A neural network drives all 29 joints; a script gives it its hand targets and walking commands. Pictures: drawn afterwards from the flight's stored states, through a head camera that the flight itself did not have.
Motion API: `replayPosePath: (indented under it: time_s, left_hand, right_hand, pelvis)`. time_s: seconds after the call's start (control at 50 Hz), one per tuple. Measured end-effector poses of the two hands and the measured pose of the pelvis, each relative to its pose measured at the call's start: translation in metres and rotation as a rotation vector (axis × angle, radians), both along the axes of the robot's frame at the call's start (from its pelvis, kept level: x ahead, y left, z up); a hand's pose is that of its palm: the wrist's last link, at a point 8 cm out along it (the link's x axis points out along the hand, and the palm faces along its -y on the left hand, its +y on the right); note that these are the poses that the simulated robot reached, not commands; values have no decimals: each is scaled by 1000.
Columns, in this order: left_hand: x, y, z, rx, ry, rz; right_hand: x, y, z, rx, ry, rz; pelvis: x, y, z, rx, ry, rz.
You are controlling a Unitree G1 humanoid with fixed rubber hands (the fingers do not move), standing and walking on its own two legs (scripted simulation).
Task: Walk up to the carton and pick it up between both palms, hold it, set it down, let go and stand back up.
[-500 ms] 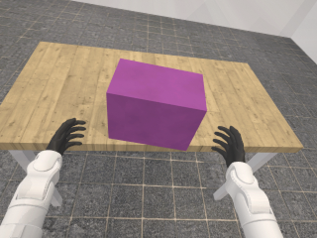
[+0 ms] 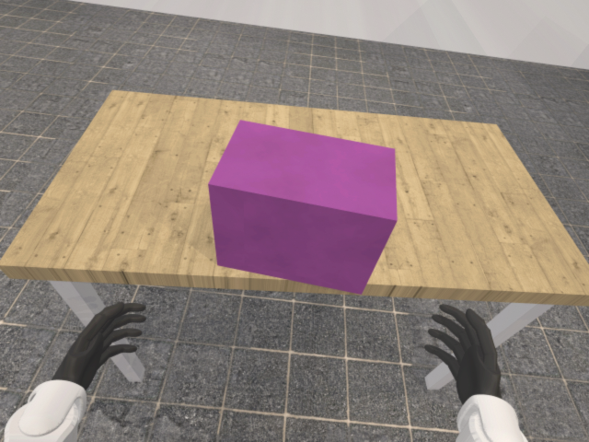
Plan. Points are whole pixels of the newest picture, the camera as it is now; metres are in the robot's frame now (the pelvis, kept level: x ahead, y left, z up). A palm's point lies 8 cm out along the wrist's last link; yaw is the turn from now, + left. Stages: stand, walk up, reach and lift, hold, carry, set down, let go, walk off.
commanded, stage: set down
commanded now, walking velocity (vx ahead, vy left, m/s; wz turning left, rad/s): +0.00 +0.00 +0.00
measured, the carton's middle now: (302, 209) +0.47 +0.00 +0.03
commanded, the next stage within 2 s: let go in 1.68 s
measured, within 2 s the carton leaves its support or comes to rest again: neither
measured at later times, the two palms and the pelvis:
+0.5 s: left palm (92, 382) +0.20 +0.26 +0.00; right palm (462, 402) +0.17 -0.18 +0.03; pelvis +0.00 +0.01 +0.00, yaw +0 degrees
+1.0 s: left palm (119, 380) +0.21 +0.24 -0.04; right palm (461, 405) +0.18 -0.21 -0.02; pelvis +0.03 -0.01 +0.00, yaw +0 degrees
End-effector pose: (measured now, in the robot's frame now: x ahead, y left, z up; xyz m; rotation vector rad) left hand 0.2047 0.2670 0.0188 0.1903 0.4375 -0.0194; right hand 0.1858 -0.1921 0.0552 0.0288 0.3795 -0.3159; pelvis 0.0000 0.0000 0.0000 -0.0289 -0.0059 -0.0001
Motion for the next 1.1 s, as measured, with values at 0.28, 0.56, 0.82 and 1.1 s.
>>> replayPosePath:
  time_s: [0.28,0.56,0.82,1.1]
  left_hand:
    - [-13,-2,-4,-15,12,-12]
    - [-6,-14,-29,-45,93,10]
    - [-2,-38,-55,-69,210,87]
    - [-4,-19,-62,-43,238,157]
  right_hand:
    - [-15,5,-12,24,78,27]
    - [-12,8,-29,42,139,69]
    - [-13,-6,-71,89,253,78]
    - [-15,-19,-90,75,231,35]
  pelvis:
    - [-7,4,0,-3,-34,-3]
    - [3,6,0,0,-22,-10]
    - [19,-4,1,13,0,-9]
    - [29,-10,1,20,14,-8]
